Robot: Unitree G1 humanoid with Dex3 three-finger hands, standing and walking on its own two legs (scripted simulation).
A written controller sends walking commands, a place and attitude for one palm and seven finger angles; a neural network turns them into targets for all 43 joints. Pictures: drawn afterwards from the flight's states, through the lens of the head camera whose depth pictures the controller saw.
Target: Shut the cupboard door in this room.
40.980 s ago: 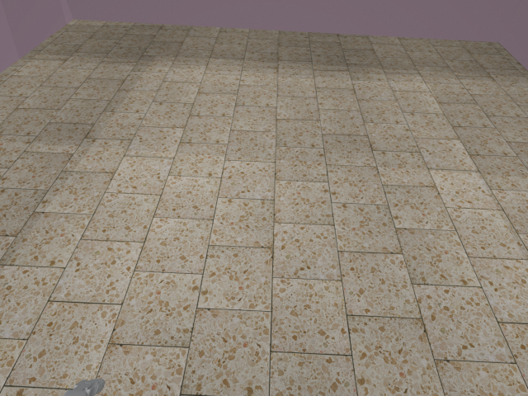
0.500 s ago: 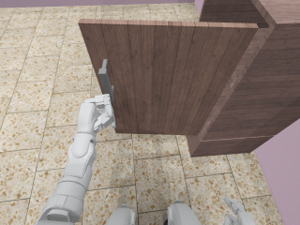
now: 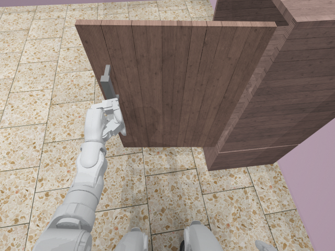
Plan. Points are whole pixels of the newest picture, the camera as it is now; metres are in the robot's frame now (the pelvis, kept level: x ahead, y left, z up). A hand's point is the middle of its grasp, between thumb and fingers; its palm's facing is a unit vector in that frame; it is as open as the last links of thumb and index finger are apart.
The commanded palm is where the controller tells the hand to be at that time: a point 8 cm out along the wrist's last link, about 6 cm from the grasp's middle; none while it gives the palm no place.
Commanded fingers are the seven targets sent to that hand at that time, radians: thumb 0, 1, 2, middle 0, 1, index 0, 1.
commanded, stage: push the door shut along its arc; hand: left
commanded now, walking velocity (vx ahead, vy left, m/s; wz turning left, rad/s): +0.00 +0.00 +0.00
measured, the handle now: (112, 90) +0.51 +0.14 +0.04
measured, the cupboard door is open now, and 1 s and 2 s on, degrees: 84 73 59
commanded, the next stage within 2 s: pull the fist back off the door in 1.68 s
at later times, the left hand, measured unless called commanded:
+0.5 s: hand (124, 106) +0.46 +0.10 +0.04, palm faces -0.12 -0.99 -0.05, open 3.1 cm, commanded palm +0.44 +0.15 +0.04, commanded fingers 0.00 0.90 0.90 -1.30 -1.50 -1.30 -1.50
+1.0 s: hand (138, 88) +0.51 +0.07 +0.04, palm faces -0.26 -0.96 -0.05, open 3.1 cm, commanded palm +0.51 +0.12 +0.04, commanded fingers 0.00 0.90 0.90 -1.30 -1.50 -1.30 -1.50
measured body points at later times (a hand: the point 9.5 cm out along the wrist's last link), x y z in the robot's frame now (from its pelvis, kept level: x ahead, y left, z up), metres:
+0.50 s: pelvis -0.01 +0.00 -0.01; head +0.10 +0.01 +0.42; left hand +0.46 +0.16 +0.05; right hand +0.06 -0.26 -0.13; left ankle +0.00 +0.11 -0.65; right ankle +0.03 -0.10 -0.65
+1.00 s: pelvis -0.02 +0.01 -0.03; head +0.14 +0.01 +0.40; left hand +0.52 +0.12 +0.05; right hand -0.03 -0.26 -0.14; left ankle +0.00 +0.11 -0.65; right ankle +0.03 -0.10 -0.65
